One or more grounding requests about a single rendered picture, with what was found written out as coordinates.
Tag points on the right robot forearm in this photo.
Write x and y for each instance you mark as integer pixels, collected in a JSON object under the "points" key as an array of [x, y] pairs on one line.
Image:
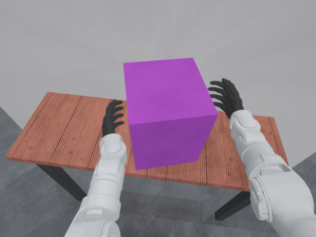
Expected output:
{"points": [[254, 150]]}

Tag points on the carton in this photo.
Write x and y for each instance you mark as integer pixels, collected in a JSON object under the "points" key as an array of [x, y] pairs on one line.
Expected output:
{"points": [[170, 111]]}

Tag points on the left robot upper arm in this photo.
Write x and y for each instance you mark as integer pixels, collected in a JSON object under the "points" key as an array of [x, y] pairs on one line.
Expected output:
{"points": [[96, 228]]}

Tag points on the left robot forearm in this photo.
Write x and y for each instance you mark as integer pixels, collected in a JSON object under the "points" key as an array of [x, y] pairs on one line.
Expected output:
{"points": [[102, 200]]}

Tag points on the table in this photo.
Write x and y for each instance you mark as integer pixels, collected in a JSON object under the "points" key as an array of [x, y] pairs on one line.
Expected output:
{"points": [[65, 131]]}

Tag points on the robot right hand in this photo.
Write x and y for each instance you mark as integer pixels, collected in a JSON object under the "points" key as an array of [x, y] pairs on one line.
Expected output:
{"points": [[230, 99]]}

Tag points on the right robot upper arm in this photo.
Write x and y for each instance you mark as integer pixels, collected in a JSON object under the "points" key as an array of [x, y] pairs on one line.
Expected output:
{"points": [[283, 200]]}

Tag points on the robot left hand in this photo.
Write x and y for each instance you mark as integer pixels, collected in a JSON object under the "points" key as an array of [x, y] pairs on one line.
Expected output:
{"points": [[109, 126]]}

